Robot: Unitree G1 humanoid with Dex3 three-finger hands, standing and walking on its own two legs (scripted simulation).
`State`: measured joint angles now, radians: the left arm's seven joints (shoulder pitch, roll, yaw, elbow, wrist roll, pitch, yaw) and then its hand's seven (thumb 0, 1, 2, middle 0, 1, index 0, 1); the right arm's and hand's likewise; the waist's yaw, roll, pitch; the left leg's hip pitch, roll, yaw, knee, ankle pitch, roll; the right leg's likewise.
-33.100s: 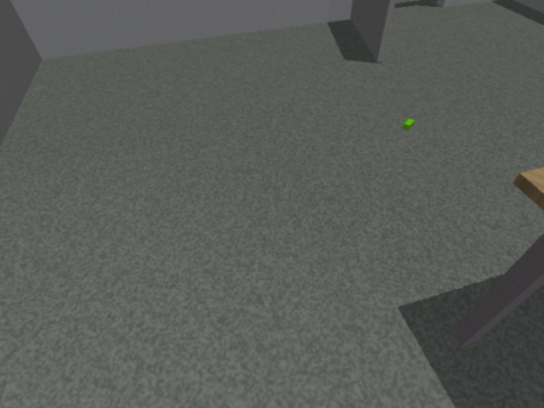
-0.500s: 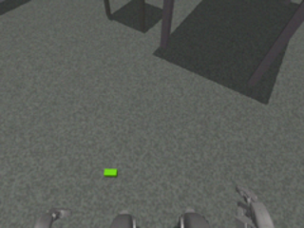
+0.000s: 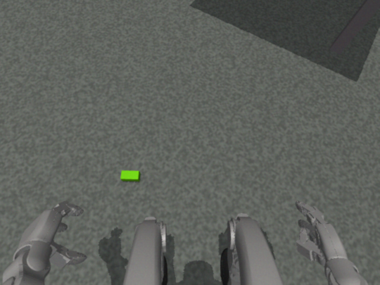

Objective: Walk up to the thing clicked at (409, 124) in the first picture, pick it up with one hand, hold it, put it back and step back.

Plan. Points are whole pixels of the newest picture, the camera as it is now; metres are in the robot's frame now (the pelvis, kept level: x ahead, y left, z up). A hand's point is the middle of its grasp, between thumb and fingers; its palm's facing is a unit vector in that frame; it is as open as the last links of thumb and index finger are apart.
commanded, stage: rise first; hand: left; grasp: from above
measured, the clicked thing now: (130, 175) +0.47 +0.25 -0.54
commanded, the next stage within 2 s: approach in 1.60 s
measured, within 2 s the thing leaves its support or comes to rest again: neither
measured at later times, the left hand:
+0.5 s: hand (91, 200) +0.34 +0.31 -0.30, palm faces -0.49 -0.22 -0.84, open 11.3 cm
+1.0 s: hand (100, 186) +0.39 +0.31 -0.37, palm faces -0.49 -0.03 -0.87, open 11.3 cm
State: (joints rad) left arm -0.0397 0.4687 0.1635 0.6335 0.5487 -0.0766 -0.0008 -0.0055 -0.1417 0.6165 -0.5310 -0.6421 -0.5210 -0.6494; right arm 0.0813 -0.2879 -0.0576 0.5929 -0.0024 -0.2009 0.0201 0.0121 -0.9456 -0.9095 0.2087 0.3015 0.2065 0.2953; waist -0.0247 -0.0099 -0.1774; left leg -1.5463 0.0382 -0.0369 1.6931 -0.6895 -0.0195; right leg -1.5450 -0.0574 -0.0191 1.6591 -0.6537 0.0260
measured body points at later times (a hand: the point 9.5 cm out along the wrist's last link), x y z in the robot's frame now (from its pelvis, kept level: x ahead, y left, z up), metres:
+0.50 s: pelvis -0.06 +0.01 -0.16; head +0.16 +0.04 +0.23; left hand +0.36 +0.32 -0.25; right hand +0.03 -0.28 -0.28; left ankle +0.04 +0.13 -0.52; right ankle +0.05 -0.14 -0.52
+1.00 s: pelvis -0.05 +0.01 -0.21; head +0.19 +0.07 +0.17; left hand +0.41 +0.31 -0.32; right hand +0.01 -0.27 -0.32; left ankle +0.04 +0.13 -0.52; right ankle +0.05 -0.14 -0.52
